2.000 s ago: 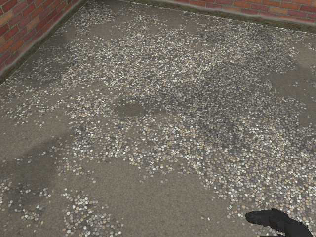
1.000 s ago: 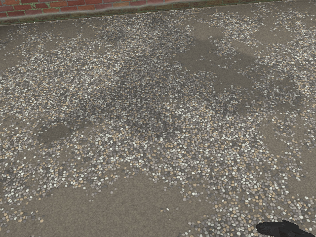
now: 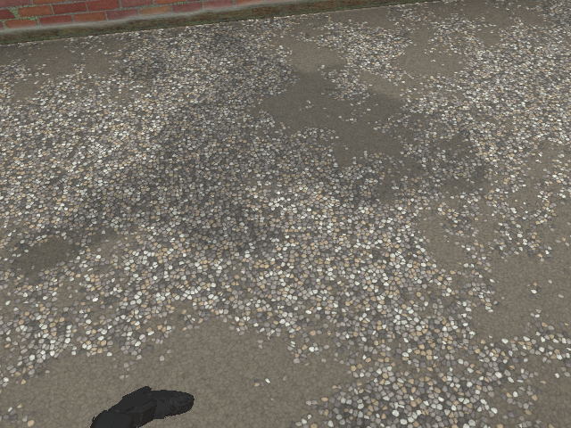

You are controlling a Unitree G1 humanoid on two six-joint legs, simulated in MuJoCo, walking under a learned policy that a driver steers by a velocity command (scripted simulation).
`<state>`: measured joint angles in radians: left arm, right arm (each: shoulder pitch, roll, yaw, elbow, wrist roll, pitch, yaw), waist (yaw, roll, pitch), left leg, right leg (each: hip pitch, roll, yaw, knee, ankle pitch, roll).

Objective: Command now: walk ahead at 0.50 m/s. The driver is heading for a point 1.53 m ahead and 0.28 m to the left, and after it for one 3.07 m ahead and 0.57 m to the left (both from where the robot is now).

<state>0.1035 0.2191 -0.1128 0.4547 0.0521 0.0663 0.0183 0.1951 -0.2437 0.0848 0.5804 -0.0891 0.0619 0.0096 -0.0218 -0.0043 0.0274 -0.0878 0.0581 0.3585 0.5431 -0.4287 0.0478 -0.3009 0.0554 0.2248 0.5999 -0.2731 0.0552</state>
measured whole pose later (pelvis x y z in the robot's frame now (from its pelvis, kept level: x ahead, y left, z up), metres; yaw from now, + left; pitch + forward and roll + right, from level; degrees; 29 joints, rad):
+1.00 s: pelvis +0.00 +0.01 +0.00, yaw -1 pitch -1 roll +0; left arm 0.05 0.23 -0.12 0.48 0.05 0.05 0.00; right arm 0.22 -0.24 0.10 0.55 -0.08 0.08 0.01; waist -0.04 -0.02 0.02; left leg -0.07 0.05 0.38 0.52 -0.43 0.06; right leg -0.31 0.01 0.12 0.59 -0.25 0.05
